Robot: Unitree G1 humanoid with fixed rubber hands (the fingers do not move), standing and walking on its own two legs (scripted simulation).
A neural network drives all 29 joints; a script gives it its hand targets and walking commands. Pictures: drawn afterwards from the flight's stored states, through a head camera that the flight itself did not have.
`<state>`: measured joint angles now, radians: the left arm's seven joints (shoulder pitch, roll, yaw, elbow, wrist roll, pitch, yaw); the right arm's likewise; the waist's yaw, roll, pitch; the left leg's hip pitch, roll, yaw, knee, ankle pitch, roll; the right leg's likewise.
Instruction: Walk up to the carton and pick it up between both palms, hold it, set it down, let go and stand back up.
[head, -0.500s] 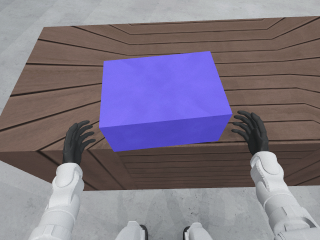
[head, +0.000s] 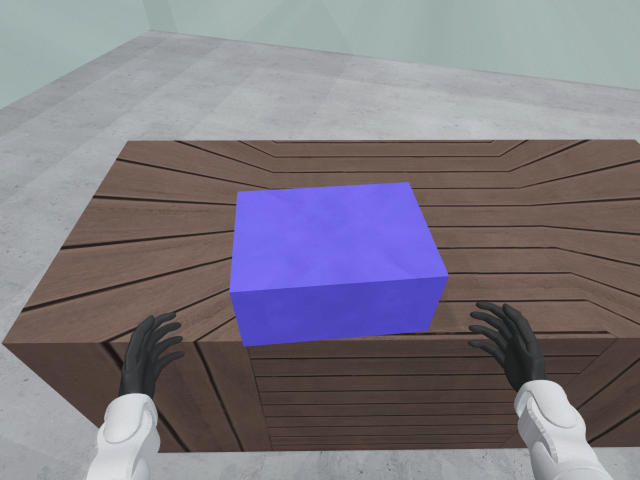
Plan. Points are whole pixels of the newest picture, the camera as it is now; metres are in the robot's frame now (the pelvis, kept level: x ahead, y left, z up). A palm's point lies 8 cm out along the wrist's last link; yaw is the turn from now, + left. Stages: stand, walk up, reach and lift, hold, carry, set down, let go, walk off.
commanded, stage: set down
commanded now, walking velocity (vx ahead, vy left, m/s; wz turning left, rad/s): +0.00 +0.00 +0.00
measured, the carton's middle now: (330, 260) +0.50 +0.01 -0.05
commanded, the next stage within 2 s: let go in 1.34 s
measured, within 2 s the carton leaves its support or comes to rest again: neither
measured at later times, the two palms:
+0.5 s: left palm (146, 394) +0.23 +0.24 +0.00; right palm (543, 388) +0.27 -0.26 -0.01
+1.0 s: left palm (141, 403) +0.23 +0.24 -0.02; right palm (534, 394) +0.26 -0.25 -0.01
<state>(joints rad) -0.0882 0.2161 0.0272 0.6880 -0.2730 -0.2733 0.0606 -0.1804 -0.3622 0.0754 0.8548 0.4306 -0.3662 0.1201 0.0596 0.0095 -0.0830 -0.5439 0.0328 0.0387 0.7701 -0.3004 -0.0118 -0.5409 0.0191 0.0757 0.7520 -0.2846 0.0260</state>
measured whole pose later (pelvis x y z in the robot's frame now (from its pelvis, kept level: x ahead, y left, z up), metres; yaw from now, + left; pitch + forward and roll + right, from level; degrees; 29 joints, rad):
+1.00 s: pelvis +0.04 +0.00 +0.03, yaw +0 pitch +0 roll +0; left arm 0.13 0.22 0.01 0.55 -0.18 -0.15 0.05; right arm 0.03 -0.36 0.08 0.82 0.33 -0.39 0.13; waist 0.06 0.01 -0.02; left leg -0.30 0.03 0.04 0.56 -0.27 -0.01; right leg -0.29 0.02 0.07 0.53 -0.25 0.02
